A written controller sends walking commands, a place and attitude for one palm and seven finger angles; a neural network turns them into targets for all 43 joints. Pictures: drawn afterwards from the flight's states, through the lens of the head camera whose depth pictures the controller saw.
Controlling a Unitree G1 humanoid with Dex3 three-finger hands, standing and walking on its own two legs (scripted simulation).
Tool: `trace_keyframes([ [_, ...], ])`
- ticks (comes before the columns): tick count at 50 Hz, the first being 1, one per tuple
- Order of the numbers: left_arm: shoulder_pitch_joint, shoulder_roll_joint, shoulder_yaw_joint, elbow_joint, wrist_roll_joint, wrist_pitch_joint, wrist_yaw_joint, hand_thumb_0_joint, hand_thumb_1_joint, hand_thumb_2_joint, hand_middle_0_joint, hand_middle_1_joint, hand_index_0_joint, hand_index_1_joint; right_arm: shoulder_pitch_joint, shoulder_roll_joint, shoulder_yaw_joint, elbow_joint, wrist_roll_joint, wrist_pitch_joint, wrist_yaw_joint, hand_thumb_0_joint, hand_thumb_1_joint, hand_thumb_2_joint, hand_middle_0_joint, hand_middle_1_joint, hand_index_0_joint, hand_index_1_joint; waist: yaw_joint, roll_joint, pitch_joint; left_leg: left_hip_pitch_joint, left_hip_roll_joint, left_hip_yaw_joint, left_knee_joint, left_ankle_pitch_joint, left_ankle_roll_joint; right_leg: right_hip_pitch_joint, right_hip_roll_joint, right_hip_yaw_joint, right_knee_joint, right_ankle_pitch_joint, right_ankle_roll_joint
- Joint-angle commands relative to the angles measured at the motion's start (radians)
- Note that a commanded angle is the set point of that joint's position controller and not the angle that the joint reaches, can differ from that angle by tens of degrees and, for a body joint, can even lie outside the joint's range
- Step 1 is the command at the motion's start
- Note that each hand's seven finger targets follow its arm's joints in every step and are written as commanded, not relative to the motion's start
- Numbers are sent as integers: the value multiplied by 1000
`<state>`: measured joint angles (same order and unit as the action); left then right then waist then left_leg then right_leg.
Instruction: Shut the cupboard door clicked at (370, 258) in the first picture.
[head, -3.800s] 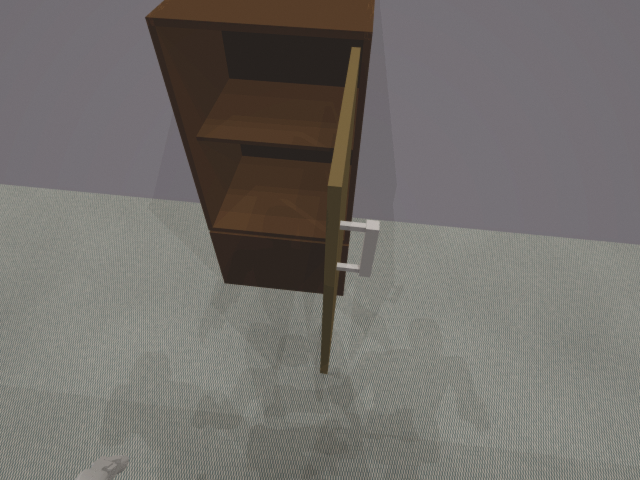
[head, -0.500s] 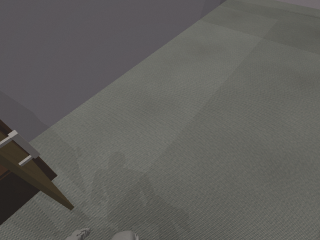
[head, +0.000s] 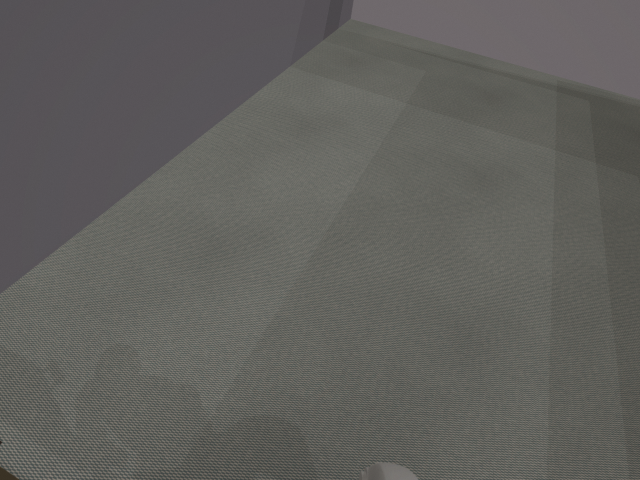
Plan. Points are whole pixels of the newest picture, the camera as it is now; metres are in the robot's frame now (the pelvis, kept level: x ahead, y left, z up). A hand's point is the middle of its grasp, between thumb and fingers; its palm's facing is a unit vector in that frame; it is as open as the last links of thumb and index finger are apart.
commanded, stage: walk around to get in front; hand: left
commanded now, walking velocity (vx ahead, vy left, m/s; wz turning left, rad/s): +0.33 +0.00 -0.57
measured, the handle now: out of the picture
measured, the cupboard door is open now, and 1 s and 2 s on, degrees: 89 89 89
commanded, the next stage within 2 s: none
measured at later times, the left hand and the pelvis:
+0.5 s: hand (283, 362) +0.34 +0.07 -0.18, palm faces -0.24 -0.95 -0.19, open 7.3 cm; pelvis +0.19 -0.08 -0.02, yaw -15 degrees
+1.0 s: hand (265, 358) +0.35 +0.11 -0.20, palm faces -0.21 -0.97 -0.10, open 7.4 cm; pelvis +0.41 -0.06 -0.02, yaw -21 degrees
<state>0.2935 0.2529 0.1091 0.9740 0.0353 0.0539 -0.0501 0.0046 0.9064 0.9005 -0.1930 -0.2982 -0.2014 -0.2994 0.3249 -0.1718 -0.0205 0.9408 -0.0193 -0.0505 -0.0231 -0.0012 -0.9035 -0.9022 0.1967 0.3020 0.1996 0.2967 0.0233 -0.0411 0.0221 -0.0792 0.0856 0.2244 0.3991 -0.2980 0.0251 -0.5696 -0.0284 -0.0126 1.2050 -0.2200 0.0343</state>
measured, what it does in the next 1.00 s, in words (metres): walks ahead, turning right: right foot, then left foot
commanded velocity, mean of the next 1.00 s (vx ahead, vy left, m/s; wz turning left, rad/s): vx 0.37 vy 0.00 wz -0.24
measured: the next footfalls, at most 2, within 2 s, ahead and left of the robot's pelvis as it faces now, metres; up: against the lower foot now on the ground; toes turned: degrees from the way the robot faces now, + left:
right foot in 0.34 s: +0.25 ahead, -0.14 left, +0.00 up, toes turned -20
left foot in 0.92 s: +0.53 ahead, -0.02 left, +0.00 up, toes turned -10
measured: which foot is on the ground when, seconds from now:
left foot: down 0.00-0.36, up 0.38-0.90, down 0.92-1.00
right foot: up 0.00-0.32, down 0.34-0.92, up 0.94-1.00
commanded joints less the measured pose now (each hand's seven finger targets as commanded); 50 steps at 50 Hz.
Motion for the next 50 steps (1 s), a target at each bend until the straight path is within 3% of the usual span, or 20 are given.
trace_keyframes([
  [1,-88,-8,-6,-81,-1,-24,-8,0,900,900,-200,-300,-200,-300,97,-127,-33,-5,5,-30,-18,0,-900,-900,200,300,200,300,-28,168,94,68,230,-92,-200,245,6,-207,-41,-4,12,69,12],
  [6,-235,-35,-24,-108,0,-32,-14,0,900,900,-200,-300,-200,-300,199,-111,-30,60,-5,-31,-19,0,-900,-900,200,300,200,300,-71,180,141,163,262,-43,-186,392,63,-259,-68,-69,-187,54,5],
  [10,-347,-53,-40,-122,-3,-48,-13,0,900,900,-200,-300,-200,-300,257,-111,-35,106,-16,-24,-15,0,-900,-900,200,300,200,300,-109,182,159,190,265,18,-144,536,69,-152,-36,-142,-426,10,-33],
  [13,-251,-44,-35,-90,-5,-64,-4,0,900,900,-200,-300,-200,-300,227,-145,-44,113,-11,-24,-14,0,-900,-900,200,300,200,300,-47,207,70,209,273,87,23,966,58,45,46,-193,-523,-39,-92],
  [15,-62,5,-20,-31,0,-80,8,0,900,900,-200,-300,-200,-300,187,-172,-51,104,-3,-22,-9,0,-900,-900,200,300,200,300,46,198,-60,145,249,114,277,1057,18,335,93,-212,-620,-9,-126],
  [16,80,61,-1,12,3,-93,15,0,900,900,-200,-300,-200,-300,160,-161,-47,86,5,-22,1,0,-900,-900,200,300,200,300,120,138,-148,-50,235,116,486,864,-18,629,47,-153,-668,82,-153],
  [17,193,168,21,37,0,-103,30,0,900,900,-200,-300,-200,-300,170,-99,-35,60,22,-21,9,0,-900,-900,200,300,200,300,158,-62,-272,-367,104,91,803,59,-64,915,-239,229,-704,121,-260],
  [18,217,235,31,49,-27,-97,41,0,900,900,-200,-300,-200,-300,126,-67,-35,25,25,-24,0,0,-900,-900,200,300,200,300,137,-145,-334,-559,2,-45,1067,-326,-79,987,-402,576,-804,272,-348],
  [19,166,227,34,37,-37,-88,50,0,900,900,-200,-300,-200,-300,57,-85,-45,9,19,-21,-2,0,-900,-900,200,300,200,300,123,-35,-214,-601,42,-156,1102,-241,-55,867,-411,505,-864,250,-354],
  [22,-26,87,-14,-4,-32,-106,52,0,900,900,-200,-300,-200,-300,44,-61,-46,54,-2,2,2,0,-900,-900,200,300,200,300,7,57,13,-487,125,-194,972,-22,-58,399,-287,269,-949,175,-229],
  [25,-49,41,-33,15,-15,-127,55,0,900,900,-200,-300,-200,-300,139,-13,-43,87,-11,30,8,0,-900,-900,200,300,200,300,-71,3,41,-422,110,-180,861,38,-67,249,-197,129,-981,223,-195],
  [29,13,10,-35,29,-18,-136,52,0,900,900,-200,-300,-200,-300,47,-34,-46,53,-18,33,21,0,-900,-900,200,300,200,300,-51,-91,48,-512,99,-173,745,145,-86,294,-139,115,-1017,120,-190],
  [34,121,6,-43,60,-17,-151,63,0,900,900,-200,-300,-200,-300,-167,-46,-42,-19,-13,16,39,0,-900,-900,200,300,200,300,1,-60,84,-625,97,-170,558,158,-90,442,-180,171,-997,246,-226],
  [40,212,27,-45,102,-11,-145,76,0,900,900,-200,-300,-200,-300,-323,-29,-35,-63,-5,0,52,0,-900,-900,200,300,200,300,49,-36,92,-533,41,-125,321,92,-58,560,-206,192,-947,409,-214],
  [42,213,32,-42,109,-11,-143,77,0,900,900,-200,-300,-200,-300,-306,-35,-36,-57,-4,-7,48,0,-900,-900,200,300,200,300,32,-45,81,-447,9,-103,250,46,-37,572,-205,184,-895,507,-206],
  [44,181,37,-38,111,-16,-144,75,0,900,900,-200,-300,-200,-300,-145,-62,-46,-2,-7,-16,32,0,-900,-900,200,300,200,300,-49,-18,8,-208,-46,-68,143,85,-16,525,-158,126,-717,647,-174],
  [45,170,21,-36,108,-20,-145,74,0,900,900,-200,-300,-200,-300,19,-110,-61,48,-11,-23,21,0,-900,-900,200,300,200,300,-116,42,-74,56,-2,-131,84,157,8,393,-115,93,-507,556,-137],
  [46,205,-31,-38,93,-32,-143,65,0,900,900,-200,-300,-200,-300,169,-224,-88,83,-26,-30,10,0,-900,-900,200,300,200,300,-151,261,-209,314,269,-457,38,180,99,154,9,-18,-209,153,-81],
  [47,194,-34,-47,76,-28,-146,61,0,900,900,-200,-300,-200,-300,226,-257,-89,101,-12,-20,6,0,-900,-900,200,300,200,300,-146,350,-229,376,425,-653,-83,235,168,-10,65,-9,31,-311,-68],
  [50,84,-36,-33,90,-12,-120,48,0,900,900,-200,-300,-200,-300,2,-102,-52,54,0,-23,0,0,-900,-900,200,300,200,300,-70,77,28,-23,335,-469,-202,-18,117,-37,-72,43,101,-132,-63],
])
